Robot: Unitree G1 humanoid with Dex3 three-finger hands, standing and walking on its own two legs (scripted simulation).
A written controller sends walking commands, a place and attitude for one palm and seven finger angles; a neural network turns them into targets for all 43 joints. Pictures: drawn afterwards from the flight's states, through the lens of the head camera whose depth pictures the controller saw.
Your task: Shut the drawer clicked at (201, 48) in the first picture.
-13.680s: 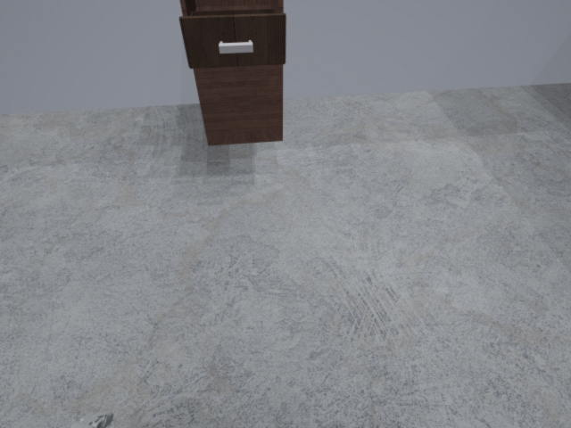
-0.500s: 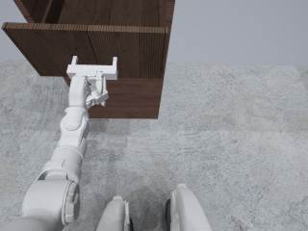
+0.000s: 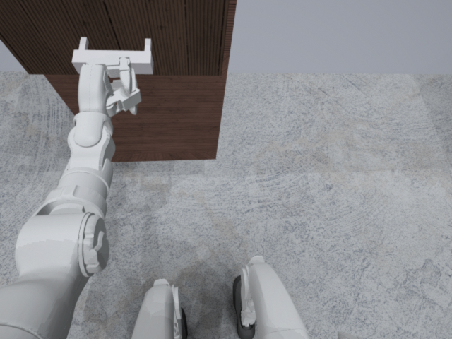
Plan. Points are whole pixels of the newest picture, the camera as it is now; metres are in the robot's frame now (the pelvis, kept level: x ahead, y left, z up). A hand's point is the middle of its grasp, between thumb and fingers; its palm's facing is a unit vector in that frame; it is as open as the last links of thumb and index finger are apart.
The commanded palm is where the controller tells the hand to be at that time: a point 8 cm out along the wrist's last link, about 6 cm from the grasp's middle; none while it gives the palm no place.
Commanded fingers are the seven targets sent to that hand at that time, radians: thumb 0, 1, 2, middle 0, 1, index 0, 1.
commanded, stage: push the drawer shut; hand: left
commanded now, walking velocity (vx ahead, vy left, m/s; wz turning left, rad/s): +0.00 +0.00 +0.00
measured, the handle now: (115, 52) +0.61 +0.13 +0.05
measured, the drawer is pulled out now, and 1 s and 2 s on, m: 0.07 0.00 0.00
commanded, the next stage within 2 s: pull the fist back off the drawer in 0.80 s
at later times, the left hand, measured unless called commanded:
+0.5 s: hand (138, 61) +0.59 +0.09 +0.04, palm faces -0.06 -1.00 -0.06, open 3.3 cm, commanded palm +0.59 +0.12 +0.05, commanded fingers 0.00 0.90 0.90 -1.40 -1.60 -1.40 -1.60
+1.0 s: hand (134, 55) +0.60 +0.10 +0.04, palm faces -0.06 -0.99 -0.08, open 3.1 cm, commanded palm +0.63 +0.11 +0.05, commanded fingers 0.00 0.90 0.90 -1.40 -1.60 -1.40 -1.60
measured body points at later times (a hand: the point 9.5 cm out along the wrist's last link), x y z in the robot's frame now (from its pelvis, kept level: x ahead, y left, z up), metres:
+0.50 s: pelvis +0.00 +0.00 -0.01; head +0.20 +0.01 +0.40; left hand +0.59 +0.14 +0.05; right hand -0.03 -0.25 -0.12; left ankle +0.01 +0.11 -0.61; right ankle +0.08 -0.13 -0.61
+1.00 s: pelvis -0.02 +0.00 -0.02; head +0.20 +0.03 +0.37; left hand +0.60 +0.15 +0.05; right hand -0.05 -0.25 -0.12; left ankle +0.01 +0.11 -0.61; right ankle +0.08 -0.13 -0.61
